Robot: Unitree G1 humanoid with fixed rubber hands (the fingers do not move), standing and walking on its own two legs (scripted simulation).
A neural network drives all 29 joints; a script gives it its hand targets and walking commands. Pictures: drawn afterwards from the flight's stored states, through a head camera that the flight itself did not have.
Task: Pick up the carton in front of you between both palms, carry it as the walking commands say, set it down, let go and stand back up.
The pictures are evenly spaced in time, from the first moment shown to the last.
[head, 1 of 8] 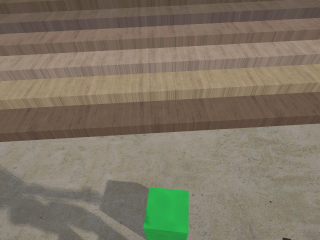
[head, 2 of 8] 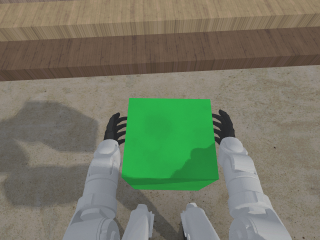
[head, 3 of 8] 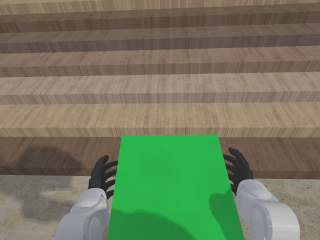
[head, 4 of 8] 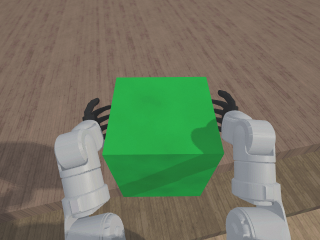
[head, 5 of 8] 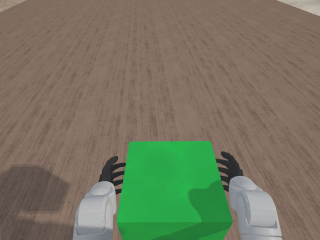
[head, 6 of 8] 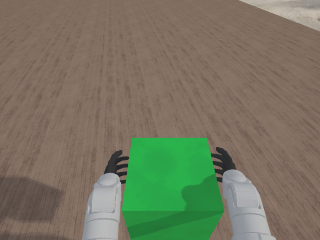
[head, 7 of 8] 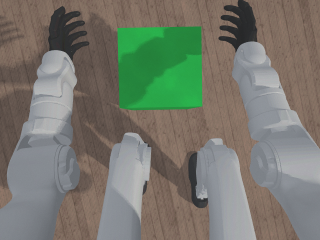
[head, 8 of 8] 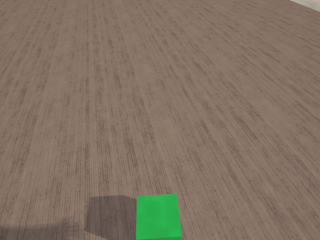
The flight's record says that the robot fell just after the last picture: no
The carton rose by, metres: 1.71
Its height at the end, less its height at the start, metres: +0.96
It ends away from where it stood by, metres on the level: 4.92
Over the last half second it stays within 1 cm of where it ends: yes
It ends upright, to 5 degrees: yes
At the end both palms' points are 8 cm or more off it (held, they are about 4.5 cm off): yes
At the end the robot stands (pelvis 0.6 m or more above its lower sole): yes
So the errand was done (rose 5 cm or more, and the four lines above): yes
